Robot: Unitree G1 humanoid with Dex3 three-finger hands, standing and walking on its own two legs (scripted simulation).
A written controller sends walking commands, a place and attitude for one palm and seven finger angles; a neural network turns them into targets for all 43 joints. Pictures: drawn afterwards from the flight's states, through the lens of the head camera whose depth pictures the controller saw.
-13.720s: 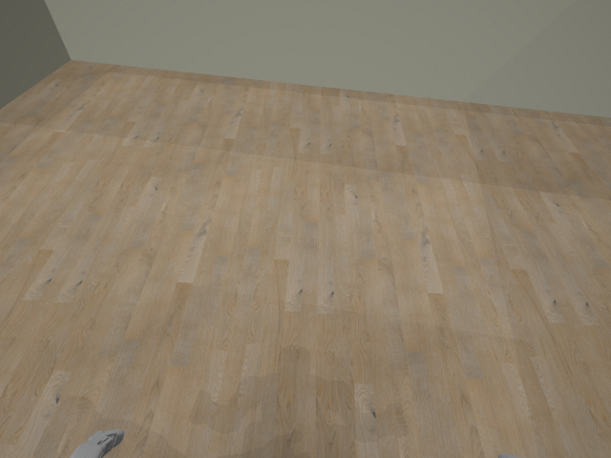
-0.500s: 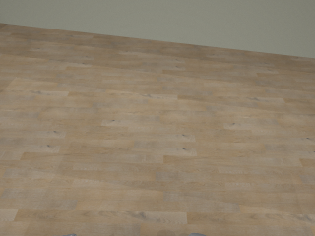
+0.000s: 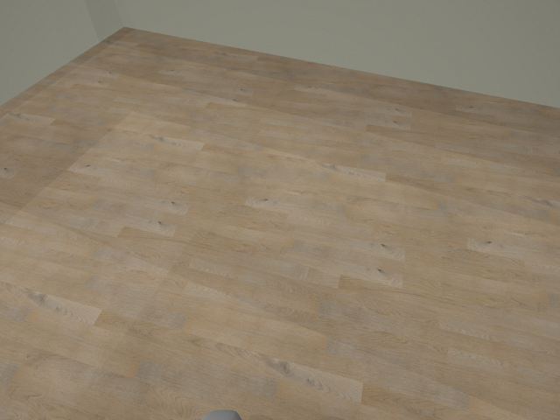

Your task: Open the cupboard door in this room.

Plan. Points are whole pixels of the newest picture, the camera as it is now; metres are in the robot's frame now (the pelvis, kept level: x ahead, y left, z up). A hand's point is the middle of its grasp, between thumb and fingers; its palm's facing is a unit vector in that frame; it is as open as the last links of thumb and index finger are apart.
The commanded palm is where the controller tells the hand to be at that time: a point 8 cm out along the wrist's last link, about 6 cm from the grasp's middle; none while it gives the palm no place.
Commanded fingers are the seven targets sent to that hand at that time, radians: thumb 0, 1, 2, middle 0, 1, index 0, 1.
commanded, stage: turn or walk to find it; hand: left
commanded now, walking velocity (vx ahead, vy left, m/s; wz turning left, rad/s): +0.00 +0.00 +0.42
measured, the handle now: out of the picture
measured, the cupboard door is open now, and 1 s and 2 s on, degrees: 0 0 0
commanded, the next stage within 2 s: none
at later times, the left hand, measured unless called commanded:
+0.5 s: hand out of the picture +0.04 +0.24 -0.16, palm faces +0.21 -0.94 -0.27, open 7.4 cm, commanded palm none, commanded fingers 0.00 0.90 0.90 -0.20 -0.30 -0.20 -0.30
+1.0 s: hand out of the picture -0.10 +0.20 -0.18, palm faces +0.46 -0.86 -0.23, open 7.4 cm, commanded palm none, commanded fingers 0.00 0.90 0.90 -0.20 -0.30 -0.20 -0.30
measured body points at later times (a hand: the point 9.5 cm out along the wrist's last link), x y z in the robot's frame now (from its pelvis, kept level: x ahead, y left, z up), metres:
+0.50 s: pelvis -0.02 +0.02 +0.00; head +0.01 +0.01 +0.45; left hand +0.03 +0.29 -0.14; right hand +0.10 -0.21 -0.15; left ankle -0.03 +0.14 -0.74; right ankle +0.00 -0.11 -0.71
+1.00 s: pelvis -0.05 +0.00 -0.01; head -0.01 +0.03 +0.44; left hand -0.12 +0.24 -0.16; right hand +0.12 -0.20 -0.15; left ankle -0.12 +0.11 -0.72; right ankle +0.00 -0.10 -0.74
